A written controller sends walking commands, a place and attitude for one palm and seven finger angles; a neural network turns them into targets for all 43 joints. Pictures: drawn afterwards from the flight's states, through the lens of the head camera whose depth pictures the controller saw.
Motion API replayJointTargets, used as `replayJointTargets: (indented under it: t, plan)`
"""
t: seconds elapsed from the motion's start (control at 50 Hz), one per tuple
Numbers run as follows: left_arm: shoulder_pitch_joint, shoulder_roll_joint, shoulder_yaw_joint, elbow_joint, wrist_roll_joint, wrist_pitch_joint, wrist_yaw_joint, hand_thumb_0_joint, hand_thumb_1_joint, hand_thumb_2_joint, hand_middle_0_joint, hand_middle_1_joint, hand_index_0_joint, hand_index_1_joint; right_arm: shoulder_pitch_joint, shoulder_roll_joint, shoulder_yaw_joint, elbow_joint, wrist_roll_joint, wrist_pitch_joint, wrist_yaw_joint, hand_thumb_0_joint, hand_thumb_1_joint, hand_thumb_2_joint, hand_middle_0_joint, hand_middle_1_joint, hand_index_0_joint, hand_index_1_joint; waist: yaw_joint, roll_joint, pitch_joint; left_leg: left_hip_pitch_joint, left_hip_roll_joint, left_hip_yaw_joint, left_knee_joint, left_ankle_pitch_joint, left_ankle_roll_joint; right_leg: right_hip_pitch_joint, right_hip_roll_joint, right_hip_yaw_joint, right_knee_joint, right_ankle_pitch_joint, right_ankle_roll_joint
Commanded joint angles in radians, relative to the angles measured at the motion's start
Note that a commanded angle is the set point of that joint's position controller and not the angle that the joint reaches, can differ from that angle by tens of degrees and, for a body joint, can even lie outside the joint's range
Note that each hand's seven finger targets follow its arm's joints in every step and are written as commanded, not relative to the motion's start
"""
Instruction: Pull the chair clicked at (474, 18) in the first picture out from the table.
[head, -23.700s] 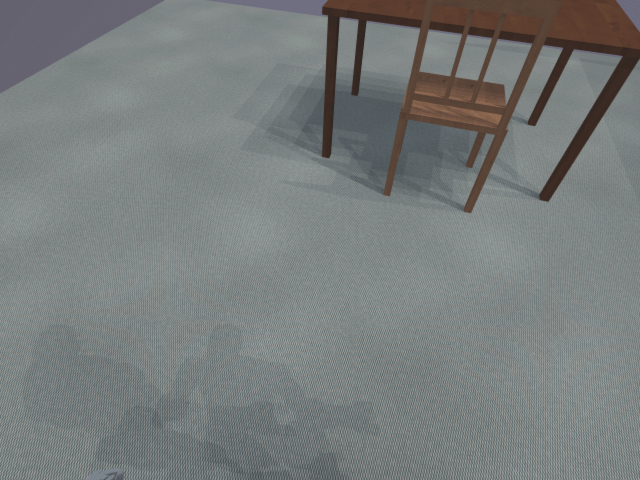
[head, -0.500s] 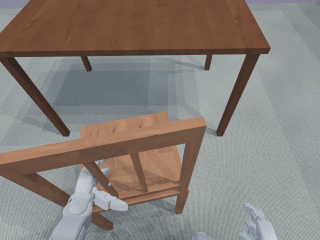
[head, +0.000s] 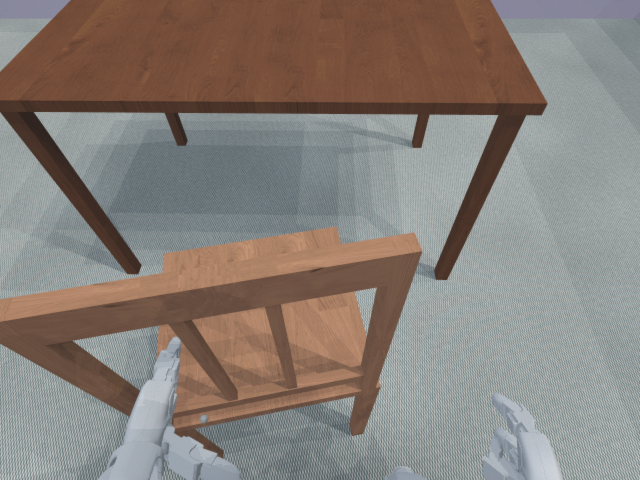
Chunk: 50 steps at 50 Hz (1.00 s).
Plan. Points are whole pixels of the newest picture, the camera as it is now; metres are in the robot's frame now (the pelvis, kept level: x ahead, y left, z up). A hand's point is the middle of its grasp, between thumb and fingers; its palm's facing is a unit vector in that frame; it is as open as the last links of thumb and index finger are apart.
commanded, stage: draw the fingers out of the gap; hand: left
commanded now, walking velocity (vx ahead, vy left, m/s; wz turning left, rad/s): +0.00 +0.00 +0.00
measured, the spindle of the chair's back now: (210, 364) +0.28 +0.16 -0.04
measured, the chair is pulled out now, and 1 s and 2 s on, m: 0.35 0.35 0.36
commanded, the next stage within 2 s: draw the hand back to the body in 0.50 s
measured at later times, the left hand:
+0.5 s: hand out of the picture +0.14 +0.15 -0.04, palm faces +0.01 -0.97 -0.22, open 17.5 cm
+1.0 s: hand (150, 467) +0.15 +0.17 +0.04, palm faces -0.02 -1.00 -0.09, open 17.5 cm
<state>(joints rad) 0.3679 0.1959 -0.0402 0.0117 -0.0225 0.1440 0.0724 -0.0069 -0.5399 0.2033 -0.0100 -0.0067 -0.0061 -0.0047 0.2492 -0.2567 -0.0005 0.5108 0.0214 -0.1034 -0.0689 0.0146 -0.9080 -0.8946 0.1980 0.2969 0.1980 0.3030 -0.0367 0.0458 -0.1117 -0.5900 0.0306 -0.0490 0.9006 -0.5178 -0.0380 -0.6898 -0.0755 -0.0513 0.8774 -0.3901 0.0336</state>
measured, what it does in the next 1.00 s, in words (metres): stands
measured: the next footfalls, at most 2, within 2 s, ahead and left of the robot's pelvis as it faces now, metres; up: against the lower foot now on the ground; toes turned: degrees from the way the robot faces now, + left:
none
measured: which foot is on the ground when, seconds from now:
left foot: down 0.00-1.00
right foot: down 0.00-1.00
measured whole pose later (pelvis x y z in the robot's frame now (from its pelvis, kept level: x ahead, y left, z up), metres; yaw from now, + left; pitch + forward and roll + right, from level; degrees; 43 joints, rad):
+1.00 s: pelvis -0.02 +0.00 -0.03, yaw +0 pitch +12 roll -2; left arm 0.67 0.25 0.11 -0.32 -0.25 -0.28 -0.21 -0.01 -0.55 0.20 -0.01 0.00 0.00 0.00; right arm 0.19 -0.19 -0.03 0.54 0.07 -0.17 -0.06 0.02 -0.91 -0.89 0.20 0.30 0.20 0.30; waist 0.00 0.05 -0.13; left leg -0.73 0.04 -0.08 1.12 -0.60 -0.05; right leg -0.82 -0.07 -0.07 1.06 -0.45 0.03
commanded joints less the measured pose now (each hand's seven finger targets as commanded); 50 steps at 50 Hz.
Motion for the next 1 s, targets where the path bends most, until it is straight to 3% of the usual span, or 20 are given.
replayJointTargets:
  t: [0.0, 0.04, 0.14, 0.18, 0.28, 0.3, 0.38, 0.46, 0.54, 0.6, 0.62, 0.64, 0.68, 0.76, 0.82, 0.88, 0.98]
  plan:
    - [-0.021, 0.105, 0.061, -0.264, 0.008, -0.070, 0.024, 0.000, -0.550, 0.200, 0.000, 0.000, 0.000, 0.000, -0.046, -0.115, -0.046, -0.156, 0.002, -0.066, -0.019, 0.000, -0.900, -0.900, 0.200, 0.300, 0.200, 0.300, -0.011, -0.044, -0.200, -0.009, -0.038, 0.038, -0.099, 0.344, 0.039, 0.211, 0.029, -0.035, -0.079, 0.265, -0.037]
    - [0.010, 0.073, 0.021, -0.291, 0.013, -0.074, 0.021, 0.000, -0.550, 0.200, 0.000, 0.000, 0.000, 0.000, -0.050, -0.111, -0.043, -0.163, 0.003, -0.075, -0.020, 0.000, -0.900, -0.900, 0.200, 0.300, 0.200, 0.300, -0.014, -0.025, -0.189, -0.006, -0.038, 0.031, -0.095, 0.342, 0.038, 0.185, 0.028, -0.042, -0.070, 0.241, -0.038]
    - [0.057, 0.071, 0.008, -0.304, 0.014, -0.055, 0.017, 0.000, -0.550, 0.200, 0.000, 0.000, 0.000, 0.000, -0.063, -0.108, -0.037, -0.168, 0.004, -0.080, -0.025, 0.000, -0.900, -0.900, 0.200, 0.300, 0.200, 0.300, -0.016, -0.037, -0.164, -0.033, -0.042, 0.026, -0.086, 0.282, 0.041, 0.156, 0.029, -0.043, -0.072, 0.175, -0.034]
    - [0.083, 0.109, 0.047, -0.310, 0.013, -0.048, 0.019, 0.000, -0.550, 0.200, 0.000, 0.000, 0.000, 0.000, -0.071, -0.108, -0.041, -0.169, 0.003, -0.079, -0.029, 0.000, -0.900, -0.900, 0.200, 0.300, 0.200, 0.300, -0.004, -0.045, -0.165, -0.047, -0.043, 0.020, -0.088, 0.268, 0.041, 0.167, 0.030, -0.040, -0.076, 0.154, -0.039]
    - [0.195, 0.083, 0.029, -0.353, 0.015, -0.035, 0.020, 0.000, -0.550, 0.200, 0.000, 0.000, 0.000, 0.000, -0.088, -0.092, -0.040, -0.191, 0.007, -0.072, -0.028, 0.000, -0.900, -0.900, 0.200, 0.300, 0.200, 0.300, 0.008, -0.029, -0.154, -0.064, -0.044, 0.020, -0.087, 0.253, 0.039, 0.163, 0.031, -0.042, -0.071, 0.127, -0.043]
    - [0.202, 0.062, 0.000, -0.370, 0.018, -0.035, 0.017, 0.000, -0.550, 0.200, 0.000, 0.000, 0.000, 0.000, -0.087, -0.089, -0.037, -0.199, 0.007, -0.075, -0.028, 0.000, -0.900, -0.900, 0.200, 0.300, 0.200, 0.300, 0.000, -0.032, -0.148, -0.063, -0.044, 0.022, -0.086, 0.242, 0.040, 0.150, 0.031, -0.044, -0.069, 0.114, -0.040]
    - [0.234, 0.082, 0.013, -0.396, 0.020, -0.035, 0.017, 0.000, -0.550, 0.200, 0.000, 0.000, 0.000, 0.000, -0.092, -0.091, -0.042, -0.206, 0.006, -0.074, -0.033, 0.000, -0.900, -0.900, 0.200, 0.300, 0.200, 0.300, 0.002, -0.037, -0.124, -0.090, -0.045, 0.017, -0.075, 0.214, 0.041, 0.127, 0.034, -0.042, -0.068, 0.080, -0.042]
    - [0.296, 0.069, -0.002, -0.445, 0.029, -0.051, 0.017, 0.000, -0.550, 0.200, 0.000, 0.000, 0.000, 0.000, -0.080, -0.080, -0.044, -0.218, 0.006, -0.077, -0.035, 0.000, -0.900, -0.900, 0.200, 0.300, 0.200, 0.300, 0.006, -0.018, -0.150, -0.083, -0.048, 0.018, -0.061, 0.229, 0.041, 0.120, 0.036, -0.047, -0.048, 0.091, -0.042]
    - [0.354, 0.081, 0.018, -0.450, 0.028, -0.057, 0.014, 0.000, -0.550, 0.200, 0.000, 0.000, 0.000, 0.000, -0.084, -0.075, -0.052, -0.215, 0.009, -0.072, -0.040, 0.000, -0.900, -0.900, 0.200, 0.300, 0.200, 0.300, 0.007, -0.043, -0.146, -0.107, -0.049, 0.021, -0.044, 0.225, 0.043, 0.117, 0.039, -0.041, -0.043, 0.096, -0.042]
    - [0.403, 0.073, 0.007, -0.474, 0.030, -0.066, 0.007, 0.000, -0.550, 0.200, 0.000, 0.000, 0.000, 0.000, -0.089, -0.069, -0.055, -0.221, 0.011, -0.074, -0.041, 0.000, -0.900, -0.900, 0.200, 0.300, 0.200, 0.300, 0.012, -0.019, -0.145, -0.110, -0.051, 0.022, -0.043, 0.224, 0.043, 0.113, 0.040, -0.043, -0.036, 0.089, -0.046]
    - [0.302, 0.002, 0.008, -0.608, -0.097, -0.187, -0.025, 0.000, -0.550, 0.200, 0.000, 0.000, 0.000, 0.000, -0.074, -0.065, -0.050, -0.212, 0.012, -0.103, -0.040, 0.000, -0.900, -0.900, 0.200, 0.300, 0.200, 0.300, -0.011, -0.059, -0.130, -0.127, -0.059, 0.016, 0.002, 0.240, 0.040, 0.074, 0.046, -0.058, -0.023, 0.125, -0.045]
    - [0.346, 0.063, 0.059, -0.555, -0.096, -0.244, -0.043, 0.000, -0.550, 0.200, 0.000, 0.000, 0.000, 0.000, -0.081, -0.066, -0.060, -0.180, 0.013, -0.117, -0.040, 0.000, -0.900, -0.900, 0.200, 0.300, 0.200, 0.300, 0.011, -0.050, -0.158, -0.129, -0.056, 0.021, 0.014, 0.235, 0.038, 0.080, 0.047, -0.050, -0.010, 0.114, -0.048]
    - [0.357, 0.094, 0.107, -0.587, -0.127, -0.327, -0.070, 0.000, -0.550, 0.200, 0.000, 0.000, 0.000, 0.000, -0.071, -0.063, -0.066, -0.165, 0.016, -0.136, -0.034, 0.000, -0.900, -0.900, 0.200, 0.300, 0.200, 0.300, 0.020, -0.008, -0.180, -0.130, -0.055, 0.019, 0.021, 0.257, 0.034, 0.091, 0.046, -0.046, 0.008, 0.130, -0.052]
    - [0.376, 0.073, 0.125, -0.541, -0.163, -0.479, -0.151, 0.000, -0.550, 0.200, 0.000, 0.000, 0.000, 0.000, -0.099, -0.049, -0.076, -0.133, 0.028, -0.149, -0.008, 0.000, -0.900, -0.900, 0.200, 0.300, 0.200, 0.300, 0.021, -0.011, -0.151, -0.172, -0.050, 0.021, 0.052, 0.233, 0.028, 0.049, 0.046, -0.041, 0.040, 0.111, -0.049]
    - [0.358, 0.090, 0.150, -0.501, -0.197, -0.582, -0.237, 0.000, -0.550, 0.200, 0.000, 0.000, 0.000, 0.000, -0.131, -0.055, -0.082, -0.120, 0.036, -0.155, 0.013, 0.000, -0.900, -0.900, 0.200, 0.300, 0.200, 0.300, 0.020, -0.023, -0.153, -0.210, -0.045, 0.019, 0.075, 0.194, 0.027, 0.032, 0.042, -0.025, 0.057, 0.070, -0.049]
    - [0.416, 0.145, 0.234, -0.485, -0.227, -0.539, -0.282, 0.000, -0.550, 0.200, 0.000, 0.000, 0.000, 0.000, -0.161, -0.060, -0.085, -0.153, 0.052, -0.139, 0.013, 0.000, -0.900, -0.900, 0.200, 0.300, 0.200, 0.300, 0.048, -0.001, -0.186, -0.182, -0.047, 0.025, 0.033, 0.164, 0.030, 0.116, 0.039, -0.003, 0.013, 0.024, -0.052]
    - [0.348, 0.175, 0.294, -0.591, -0.282, -0.452, -0.263, 0.000, -0.550, 0.200, 0.000, 0.000, 0.000, 0.000, -0.149, -0.054, -0.066, -0.165, 0.062, -0.137, -0.018, 0.000, -0.900, -0.900, 0.200, 0.300, 0.200, 0.300, 0.037, -0.031, -0.164, -0.134, -0.044, 0.015, -0.014, 0.166, 0.035, 0.164, 0.045, -0.007, -0.049, 0.014, -0.045]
